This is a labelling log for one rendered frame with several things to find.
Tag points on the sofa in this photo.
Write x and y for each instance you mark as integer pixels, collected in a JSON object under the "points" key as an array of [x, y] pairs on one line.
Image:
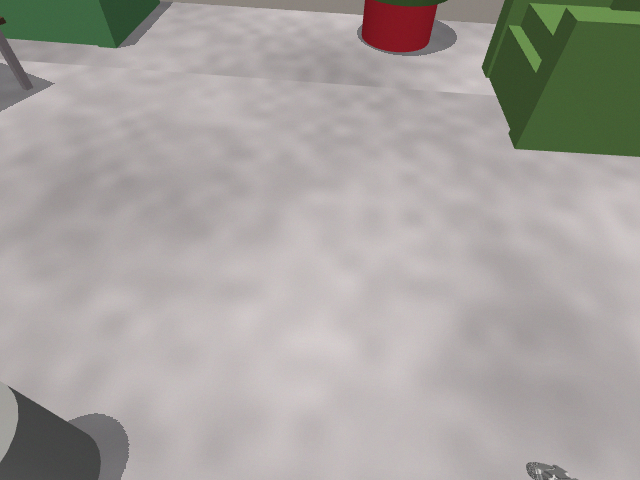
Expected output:
{"points": [[106, 23]]}

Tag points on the potted plant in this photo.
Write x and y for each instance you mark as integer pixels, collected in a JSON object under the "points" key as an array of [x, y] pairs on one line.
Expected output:
{"points": [[398, 25]]}

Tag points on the armchair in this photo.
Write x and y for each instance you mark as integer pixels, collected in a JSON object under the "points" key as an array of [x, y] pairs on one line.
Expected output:
{"points": [[567, 74]]}

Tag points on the coffee table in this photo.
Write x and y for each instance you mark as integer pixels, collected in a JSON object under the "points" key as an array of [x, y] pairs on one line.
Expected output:
{"points": [[13, 62]]}

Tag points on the right robot hand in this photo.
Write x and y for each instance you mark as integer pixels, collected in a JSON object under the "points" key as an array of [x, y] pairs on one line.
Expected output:
{"points": [[541, 471]]}

